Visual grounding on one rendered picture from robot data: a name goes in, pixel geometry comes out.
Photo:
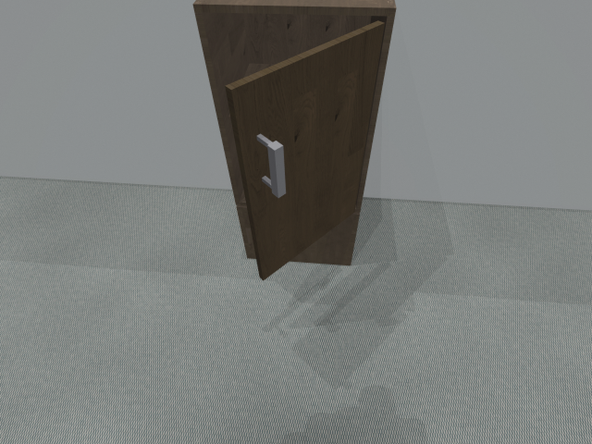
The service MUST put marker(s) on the cupboard door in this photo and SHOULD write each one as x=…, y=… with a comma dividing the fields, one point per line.
x=317, y=105

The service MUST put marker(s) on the handle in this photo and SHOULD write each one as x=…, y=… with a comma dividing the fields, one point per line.
x=276, y=165

